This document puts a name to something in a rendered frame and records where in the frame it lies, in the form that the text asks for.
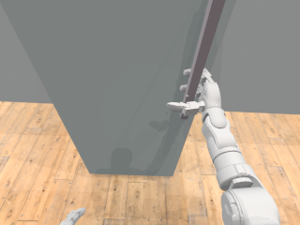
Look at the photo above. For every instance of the robot right upper arm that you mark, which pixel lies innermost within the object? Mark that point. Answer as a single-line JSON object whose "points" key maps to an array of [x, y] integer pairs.
{"points": [[248, 206]]}

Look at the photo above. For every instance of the robot right hand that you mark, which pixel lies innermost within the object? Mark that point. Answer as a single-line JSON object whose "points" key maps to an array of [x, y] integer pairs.
{"points": [[208, 95]]}

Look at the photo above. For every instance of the robot left hand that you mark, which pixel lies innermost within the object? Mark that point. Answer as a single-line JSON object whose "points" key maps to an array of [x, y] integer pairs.
{"points": [[73, 216]]}

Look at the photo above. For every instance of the handle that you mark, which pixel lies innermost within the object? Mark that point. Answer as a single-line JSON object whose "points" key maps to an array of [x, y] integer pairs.
{"points": [[209, 28]]}

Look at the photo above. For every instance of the robot right forearm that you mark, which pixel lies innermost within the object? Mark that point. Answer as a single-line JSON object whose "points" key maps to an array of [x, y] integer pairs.
{"points": [[232, 170]]}

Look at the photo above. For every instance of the fridge door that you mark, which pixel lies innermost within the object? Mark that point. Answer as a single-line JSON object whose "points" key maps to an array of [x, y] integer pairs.
{"points": [[110, 67]]}

